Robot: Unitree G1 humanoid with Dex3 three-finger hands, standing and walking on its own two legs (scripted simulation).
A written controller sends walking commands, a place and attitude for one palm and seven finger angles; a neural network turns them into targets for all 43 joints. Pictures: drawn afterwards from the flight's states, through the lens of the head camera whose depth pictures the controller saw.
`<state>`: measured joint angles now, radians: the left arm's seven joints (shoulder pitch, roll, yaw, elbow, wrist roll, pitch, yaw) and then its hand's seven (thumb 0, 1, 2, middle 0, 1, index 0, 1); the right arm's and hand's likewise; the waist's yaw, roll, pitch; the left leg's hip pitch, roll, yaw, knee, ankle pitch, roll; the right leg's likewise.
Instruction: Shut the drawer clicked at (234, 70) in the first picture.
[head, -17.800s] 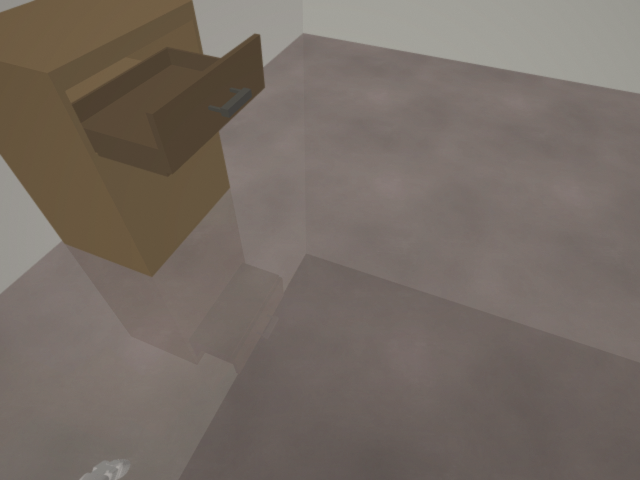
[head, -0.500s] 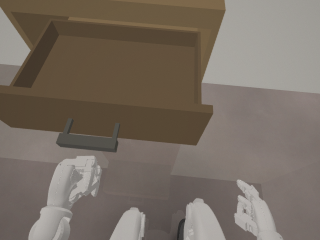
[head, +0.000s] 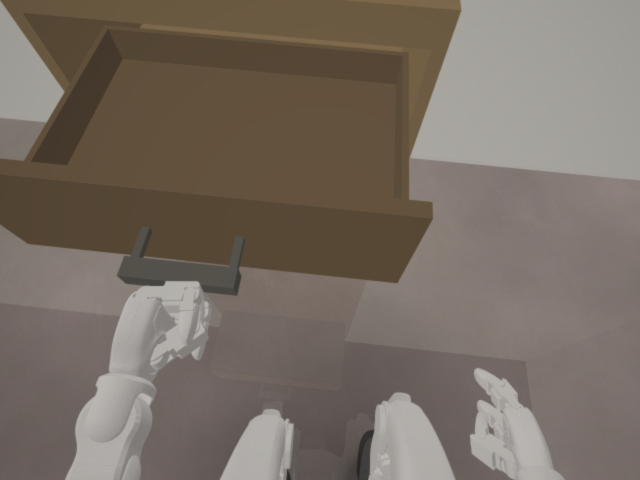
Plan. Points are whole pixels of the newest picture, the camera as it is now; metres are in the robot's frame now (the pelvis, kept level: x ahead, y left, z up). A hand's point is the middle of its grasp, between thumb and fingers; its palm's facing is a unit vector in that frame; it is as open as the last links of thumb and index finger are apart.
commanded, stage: push the drawer shut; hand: left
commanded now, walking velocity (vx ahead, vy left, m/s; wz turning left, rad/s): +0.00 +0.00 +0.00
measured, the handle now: (186, 258) +0.37 +0.18 +0.02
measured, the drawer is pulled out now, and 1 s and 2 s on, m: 0.26 0.11 0.00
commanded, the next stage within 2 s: none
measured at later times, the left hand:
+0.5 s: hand (215, 275) +0.35 +0.14 +0.02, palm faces -0.11 -0.99 -0.06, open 3.3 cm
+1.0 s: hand (228, 220) +0.42 +0.14 +0.02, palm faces -0.10 -0.99 -0.05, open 3.2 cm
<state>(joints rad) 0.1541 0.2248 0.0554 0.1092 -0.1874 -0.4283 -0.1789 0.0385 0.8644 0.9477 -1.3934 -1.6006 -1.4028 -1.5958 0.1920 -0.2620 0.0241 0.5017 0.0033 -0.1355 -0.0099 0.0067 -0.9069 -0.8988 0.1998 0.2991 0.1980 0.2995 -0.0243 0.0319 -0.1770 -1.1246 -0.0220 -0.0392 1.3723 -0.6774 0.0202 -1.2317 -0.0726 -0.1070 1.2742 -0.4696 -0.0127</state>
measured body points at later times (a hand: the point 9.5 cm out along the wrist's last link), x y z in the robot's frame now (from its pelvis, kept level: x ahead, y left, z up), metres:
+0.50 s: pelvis -0.02 +0.00 +0.00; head +0.11 +0.01 +0.43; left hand +0.35 +0.20 +0.02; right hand +0.14 -0.25 -0.10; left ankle -0.02 +0.10 -0.61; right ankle +0.07 -0.12 -0.61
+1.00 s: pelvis +0.00 +0.00 +0.01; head +0.15 +0.01 +0.43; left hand +0.42 +0.19 +0.02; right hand +0.09 -0.26 -0.11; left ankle -0.02 +0.10 -0.61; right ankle +0.07 -0.12 -0.61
